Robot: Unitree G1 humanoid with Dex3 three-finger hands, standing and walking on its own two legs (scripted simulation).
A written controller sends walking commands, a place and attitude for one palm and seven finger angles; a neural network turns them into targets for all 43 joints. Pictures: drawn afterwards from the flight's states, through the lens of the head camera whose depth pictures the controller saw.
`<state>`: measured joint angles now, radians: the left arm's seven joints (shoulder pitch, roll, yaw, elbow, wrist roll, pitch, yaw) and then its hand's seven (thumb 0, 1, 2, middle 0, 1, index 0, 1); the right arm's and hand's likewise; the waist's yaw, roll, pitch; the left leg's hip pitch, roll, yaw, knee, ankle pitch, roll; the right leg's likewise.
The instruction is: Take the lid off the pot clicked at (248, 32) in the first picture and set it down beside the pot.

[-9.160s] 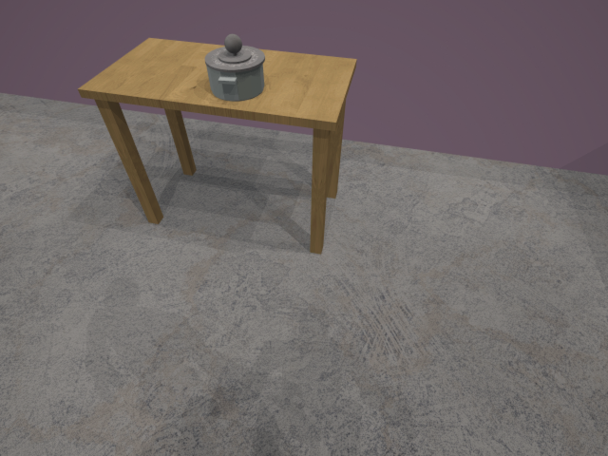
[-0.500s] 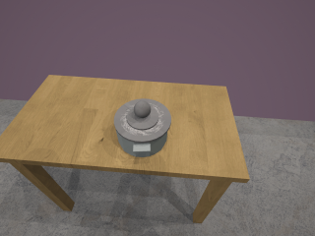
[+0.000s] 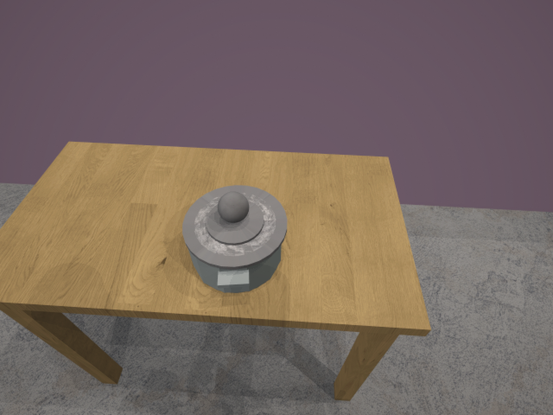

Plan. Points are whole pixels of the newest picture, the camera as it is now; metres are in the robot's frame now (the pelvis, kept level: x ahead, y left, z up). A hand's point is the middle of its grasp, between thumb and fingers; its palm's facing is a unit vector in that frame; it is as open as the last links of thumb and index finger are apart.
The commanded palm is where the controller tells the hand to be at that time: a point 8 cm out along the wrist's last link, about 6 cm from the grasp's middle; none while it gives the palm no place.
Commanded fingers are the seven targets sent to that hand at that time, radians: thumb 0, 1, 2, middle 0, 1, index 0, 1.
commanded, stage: come to a stop and stand still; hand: left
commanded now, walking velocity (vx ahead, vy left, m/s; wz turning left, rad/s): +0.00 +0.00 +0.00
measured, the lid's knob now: (233, 207) +0.43 +0.10 +0.04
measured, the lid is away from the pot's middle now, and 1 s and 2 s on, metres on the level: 0.00 0.00 0.00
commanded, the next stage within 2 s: look again from close up in 0.10 s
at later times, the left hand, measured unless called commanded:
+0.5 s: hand out of the picture +0.01 +0.17 -0.17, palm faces +0.02 -0.98 -0.21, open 7.4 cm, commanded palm none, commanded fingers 0.00 0.90 0.90 -0.20 -0.30 -0.20 -0.30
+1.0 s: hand out of the picture +0.00 +0.16 -0.18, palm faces +0.02 -0.98 -0.19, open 7.4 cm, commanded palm none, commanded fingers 0.00 0.90 0.90 -0.20 -0.30 -0.20 -0.30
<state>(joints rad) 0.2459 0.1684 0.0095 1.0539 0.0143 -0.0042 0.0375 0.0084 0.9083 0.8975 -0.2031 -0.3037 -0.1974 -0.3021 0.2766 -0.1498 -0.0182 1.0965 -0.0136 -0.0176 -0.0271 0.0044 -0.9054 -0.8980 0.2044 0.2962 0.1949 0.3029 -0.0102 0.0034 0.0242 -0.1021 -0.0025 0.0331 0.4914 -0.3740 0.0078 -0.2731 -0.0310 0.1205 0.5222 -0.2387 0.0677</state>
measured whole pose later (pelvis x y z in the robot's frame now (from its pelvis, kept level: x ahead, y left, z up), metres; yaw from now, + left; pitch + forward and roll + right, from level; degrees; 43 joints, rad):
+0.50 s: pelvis +0.00 -0.01 +0.00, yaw +0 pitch -1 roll +0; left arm 0.27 0.16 0.01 1.08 0.01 0.00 0.04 0.01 0.91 0.90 -0.20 -0.30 -0.20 -0.30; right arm 0.29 -0.14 -0.01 1.13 -0.01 -0.02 -0.03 0.00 -0.90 -0.90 0.20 0.30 0.19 0.30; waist 0.00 0.00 0.03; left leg -0.09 0.02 0.03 0.46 -0.36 -0.01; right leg -0.26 -0.01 0.11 0.50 -0.22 0.05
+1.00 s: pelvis +0.00 -0.01 +0.00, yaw +0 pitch -1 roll +0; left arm 0.29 0.15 0.01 1.09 0.02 0.00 0.04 0.01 0.91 0.90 -0.20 -0.30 -0.20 -0.30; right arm 0.31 -0.12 -0.01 1.14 -0.01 -0.02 -0.03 0.00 -0.90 -0.90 0.20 0.30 0.19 0.30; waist 0.00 -0.01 0.03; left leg -0.10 0.02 0.03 0.48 -0.37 0.00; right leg -0.27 -0.01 0.12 0.49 -0.22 0.06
